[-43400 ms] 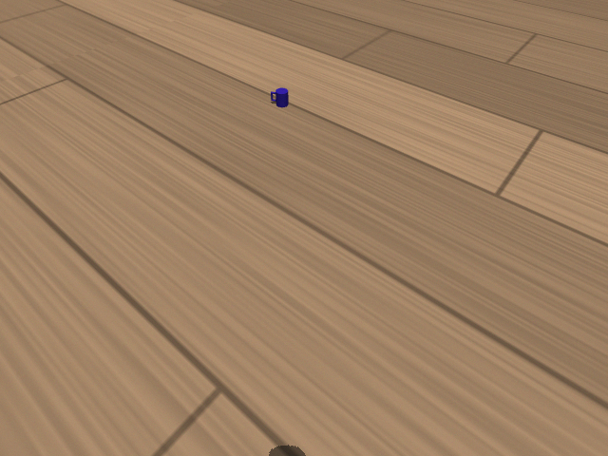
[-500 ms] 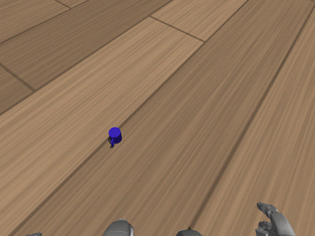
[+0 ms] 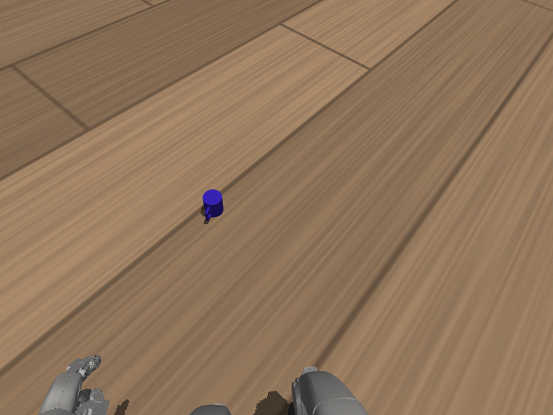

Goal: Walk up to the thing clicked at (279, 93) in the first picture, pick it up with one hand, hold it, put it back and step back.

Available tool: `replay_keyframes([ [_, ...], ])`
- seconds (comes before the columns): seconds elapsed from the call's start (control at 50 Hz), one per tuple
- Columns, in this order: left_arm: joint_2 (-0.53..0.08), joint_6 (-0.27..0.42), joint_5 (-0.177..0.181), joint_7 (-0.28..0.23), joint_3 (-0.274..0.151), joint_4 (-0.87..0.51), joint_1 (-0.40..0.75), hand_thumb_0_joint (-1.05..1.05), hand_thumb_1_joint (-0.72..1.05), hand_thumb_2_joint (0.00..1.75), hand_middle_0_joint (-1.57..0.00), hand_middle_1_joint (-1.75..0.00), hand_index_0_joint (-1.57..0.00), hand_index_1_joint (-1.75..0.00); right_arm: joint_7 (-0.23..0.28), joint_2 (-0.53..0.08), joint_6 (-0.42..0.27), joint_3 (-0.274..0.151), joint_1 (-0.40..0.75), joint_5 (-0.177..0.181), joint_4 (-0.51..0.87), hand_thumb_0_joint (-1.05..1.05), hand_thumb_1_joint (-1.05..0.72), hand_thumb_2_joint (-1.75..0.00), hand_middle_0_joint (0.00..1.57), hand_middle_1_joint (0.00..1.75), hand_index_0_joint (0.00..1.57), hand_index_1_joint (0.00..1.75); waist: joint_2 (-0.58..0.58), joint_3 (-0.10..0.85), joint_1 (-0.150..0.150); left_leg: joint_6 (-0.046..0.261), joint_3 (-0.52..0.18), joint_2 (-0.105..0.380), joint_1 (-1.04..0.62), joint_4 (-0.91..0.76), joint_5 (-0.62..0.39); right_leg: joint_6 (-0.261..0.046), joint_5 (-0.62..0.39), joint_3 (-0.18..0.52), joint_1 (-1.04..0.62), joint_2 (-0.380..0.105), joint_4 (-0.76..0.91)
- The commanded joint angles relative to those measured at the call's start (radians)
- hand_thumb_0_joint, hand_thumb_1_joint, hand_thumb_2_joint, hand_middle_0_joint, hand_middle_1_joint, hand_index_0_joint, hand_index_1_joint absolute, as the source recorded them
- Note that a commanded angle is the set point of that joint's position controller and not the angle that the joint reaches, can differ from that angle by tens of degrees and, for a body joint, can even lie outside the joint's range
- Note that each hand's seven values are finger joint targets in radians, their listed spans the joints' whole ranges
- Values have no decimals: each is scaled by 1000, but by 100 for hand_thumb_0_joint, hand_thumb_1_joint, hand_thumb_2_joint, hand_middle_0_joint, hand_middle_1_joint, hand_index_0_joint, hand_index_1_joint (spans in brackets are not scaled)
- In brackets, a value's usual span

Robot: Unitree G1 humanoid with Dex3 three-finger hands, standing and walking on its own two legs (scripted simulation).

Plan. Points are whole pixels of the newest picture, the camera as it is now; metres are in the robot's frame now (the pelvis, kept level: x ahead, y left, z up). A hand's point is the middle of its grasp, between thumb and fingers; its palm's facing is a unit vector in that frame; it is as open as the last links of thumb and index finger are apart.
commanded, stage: step back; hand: left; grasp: from above
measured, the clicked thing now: (211, 206) +0.91 +0.20 -0.71
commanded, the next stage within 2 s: stand in 1.46 s
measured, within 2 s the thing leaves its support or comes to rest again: neither
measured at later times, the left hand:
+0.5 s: hand out of the picture -0.09 +0.24 -0.13, palm faces -0.02 -0.90 -0.43, open 7.3 cm
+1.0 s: hand out of the picture -0.06 +0.22 -0.14, palm faces +0.02 -0.92 -0.38, open 7.3 cm
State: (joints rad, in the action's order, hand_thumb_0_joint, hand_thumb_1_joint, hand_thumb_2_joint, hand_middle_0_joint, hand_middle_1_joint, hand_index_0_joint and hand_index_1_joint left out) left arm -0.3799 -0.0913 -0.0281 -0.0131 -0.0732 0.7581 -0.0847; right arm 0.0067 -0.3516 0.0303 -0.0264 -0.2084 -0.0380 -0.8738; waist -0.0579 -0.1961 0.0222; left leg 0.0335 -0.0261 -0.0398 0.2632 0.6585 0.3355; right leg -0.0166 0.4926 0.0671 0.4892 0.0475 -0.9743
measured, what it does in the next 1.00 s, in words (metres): walks backwards: right foot, then left foot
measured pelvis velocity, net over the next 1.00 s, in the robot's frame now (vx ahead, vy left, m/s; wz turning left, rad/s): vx -0.14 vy -0.05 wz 0.02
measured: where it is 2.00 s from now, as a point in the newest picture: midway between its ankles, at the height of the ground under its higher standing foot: outside the picture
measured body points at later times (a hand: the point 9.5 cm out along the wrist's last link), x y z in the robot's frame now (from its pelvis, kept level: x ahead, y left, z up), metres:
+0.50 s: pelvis -0.15 -0.03 +0.00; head -0.14 -0.06 +0.45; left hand -0.09 +0.29 -0.10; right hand -0.09 -0.36 -0.12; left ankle -0.14 +0.11 -0.68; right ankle -0.15 -0.17 -0.72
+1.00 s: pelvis -0.14 -0.05 +0.00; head -0.13 -0.05 +0.45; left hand -0.06 +0.27 -0.11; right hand -0.09 -0.37 -0.12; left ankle -0.16 +0.09 -0.70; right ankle -0.10 -0.15 -0.72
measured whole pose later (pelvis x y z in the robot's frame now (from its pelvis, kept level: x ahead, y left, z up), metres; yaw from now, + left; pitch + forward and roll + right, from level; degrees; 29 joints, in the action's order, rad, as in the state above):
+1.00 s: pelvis -0.14 -0.05 +0.00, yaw +1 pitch -3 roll +0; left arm -0.36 0.03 -0.04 0.01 -0.07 0.97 -0.18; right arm 0.00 -0.39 0.01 -0.05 -0.26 -0.02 -0.98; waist 0.03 -0.07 0.00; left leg 0.01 -0.09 -0.02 0.30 0.83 0.52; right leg -0.04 0.26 -0.06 0.29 0.00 -0.61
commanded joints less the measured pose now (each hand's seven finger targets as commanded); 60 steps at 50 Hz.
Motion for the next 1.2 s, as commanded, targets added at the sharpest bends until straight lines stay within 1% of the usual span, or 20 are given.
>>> replay_keyframes([
  [0.0, -206, 21, 15, -6, -73, -49, -65, 0, 90, 90, -20, -30, -20, -30, 39, -279, -42, -83, 124, -14, 121, 0, -90, -90, 20, 30, 20, 30, 133, 179, -72, 178, -211, 290, 44, -251, -513, 0, 17, 151, -5, 58, -359],
  [0.16, -179, 66, 10, 1, -46, -10, -95, 0, 90, 90, -20, -30, -20, -30, 23, -281, -16, -89, 36, -4, 104, 0, -90, -90, 20, 30, 20, 30, 278, 280, 8, 187, -134, 258, -194, -159, -374, 48, 4, -16, -116, -37, 239],
  [0.22, -172, 88, 8, 0, -46, 88, -226, 0, 90, 90, -20, -30, -20, -30, 11, -319, 11, -97, 81, 7, 101, 0, -90, -90, 20, 30, 20, 30, 299, 335, -42, 145, -111, 240, -107, -86, -262, 11, -176, -96, -318, -18, 597],
  [0.24, -203, 93, -2, -3, -57, 122, -247, 0, 90, 90, -20, -30, -20, -30, 8, -283, 18, -85, 90, 12, 101, 0, -90, -90, 20, 30, 20, 30, 204, 319, -50, 106, -83, 192, 6, -13, -162, -2, -200, -57, -383, -18, 615],
  [0.26, -267, 97, -19, -3, -76, 117, -249, 0, 90, 90, -20, -30, -20, -30, 5, -226, 17, -69, 93, 18, 122, 0, -90, -90, 20, 30, 20, 30, 28, 267, -55, 42, -54, 93, 227, 112, 44, -47, -91, 195, -409, -143, 611],
  [0.3, -425, 90, -29, -5, -100, 43, -84, 0, 90, 90, -20, -30, -20, -30, 23, -255, 17, -91, 151, 13, 128, 0, -90, -90, 20, 30, 20, 30, -194, 120, -95, -49, -147, 20, 194, 370, 247, -260, 241, 578, 51, -483, 778],
  [0.38, -260, 112, -15, -13, -66, 46, 3, 0, 90, 90, -20, -30, -20, -30, 3, -233, 4, -82, 47, 24, 44, 0, -90, -90, 20, 30, 20, 30, -58, 85, -5, -49, -140, -42, 228, 448, 65, -137, -73, 150, -104, -242, 622],
  [0.48, -289, 126, -27, -3, -85, 79, -113, 0, 90, 90, -20, -30, -20, -30, -17, -229, -30, -73, 74, 4, 36, 0, -90, -90, 20, 30, 20, 30, -159, 124, -92, -67, -56, 37, 264, 113, 165, -161, 206, 224, -330, -284, 643],
  [0.56, -235, 101, -15, 9, -49, 77, -101, 0, 90, 90, -20, -30, -20, -30, -16, -226, -61, -96, -48, -5, -39, 0, -90, -90, 20, 30, 20, 30, -38, 184, -21, -23, -1, -1, -149, -332, 36, -103, -35, 78, -174, -221, 412],
  [0.6, -139, 104, 11, 10, -21, 61, -87, 0, 90, 90, -20, -30, -20, -30, -8, -364, -71, -127, -85, -16, -34, 0, -90, -90, 20, 30, 20, 30, 299, 166, 0, 125, -596, 326, -239, -469, 438, -3, 57, -133, 184, -30, 68],
  [0.62, -256, 111, -6, 5, -56, 69, -3, 0, 90, 90, -20, -30, -20, -30, -14, -425, -69, -138, -76, -2, -33, 0, -90, -90, 20, 30, 20, 30, 220, 77, 31, 231, -689, 397, -48, -502, 553, -10, 79, -9, 129, -93, 16],
  [0.64, -282, 116, -2, 11, -60, 75, -15, 0, 90, 90, -20, -30, -20, -30, -15, -395, -71, -132, -29, -1, -22, 0, -90, -90, 20, 30, 20, 30, 182, 34, 0, 241, -625, 392, 22, -488, 514, -15, 62, 6, 74, -109, -11],
  [0.7, -225, 125, 6, 27, -49, 108, -89, 0, 90, 90, -20, -30, -20, -30, -11, -283, -86, -100, -12, -5, -18, 0, -90, -90, 20, 30, 20, 30, 169, 67, -27, 147, -332, 245, -77, -399, 190, -13, -58, -34, 62, -108, 105],
  [0.76, -203, 125, 3, 34, -47, 113, -69, 0, 90, 90, -20, -30, -20, -30, -13, -298, -85, -107, -41, -3, -25, 0, -90, -90, 20, 30, 20, 30, 222, 105, 5, 147, -296, 241, -38, -379, 98, 2, -73, -83, -58, -80, 212],
  [0.84, -179, 144, 4, 16, -47, 167, -160, 0, 90, 90, -20, -30, -20, -30, -11, -234, -58, -74, 29, 16, -3, 0, -90, -90, 20, 30, 20, 30, 182, 180, -68, 82, -135, 168, 107, -156, -50, -5, -250, -131, -393, -21, 531],
  [0.86, -196, 147, -2, 7, -55, 185, -196, 0, 90, 90, -20, -30, -20, -30, -8, -184, -53, -57, 17, 23, 0, 0, -90, -90, 20, 30, 20, 30, 110, 207, -87, 46, -112, 133, 176, -59, -6, -6, -280, -63, -492, -55, 549],
  [0.9, -310, 154, -20, -4, -78, 153, -153, 0, 90, 90, -20, -30, -20, -30, 4, -135, -47, -38, -24, 27, 9, 0, -90, -90, 20, 30, 20, 30, -113, 201, -72, -16, -76, -21, 318, 220, 244, -135, 55, 428, -439, -396, 750],
  [0.94, -310, 148, -15, 5, -72, 117, -21, 0, 90, 90, -20, -30, -20, -30, 10, -243, -42, -77, -83, 18, -48, 0, -90, -90, 20, 30, 20, 30, -42, 119, -31, -23, -90, 66, 158, 276, 249, -235, 203, 445, -171, -451, 751],
  [1.12, -230, 138, 13, 8, -33, 147, 17, 0, 90, 90, -20, -30, -20, -30, 4, -176, -67, -58, -81, 11, -117, 0, -90, -90, 20, 30, 20, 30, -75, 202, -6, -33, 39, 33, -51, -211, -103, -98, -437, 30, -228, -247, 485],
  [1.18, -158, 126, 35, 9, -4, 153, -6, 0, 90, 90, -20, -30, -20, -30, 15, -250, -77, -65, 25, 3, -99, 0, -90, -90, 20, 30, 20, 30, 98, 241, -49, 34, -214, 222, -62, -264, -256, -5, -322, -40, -193, -136, 410],
])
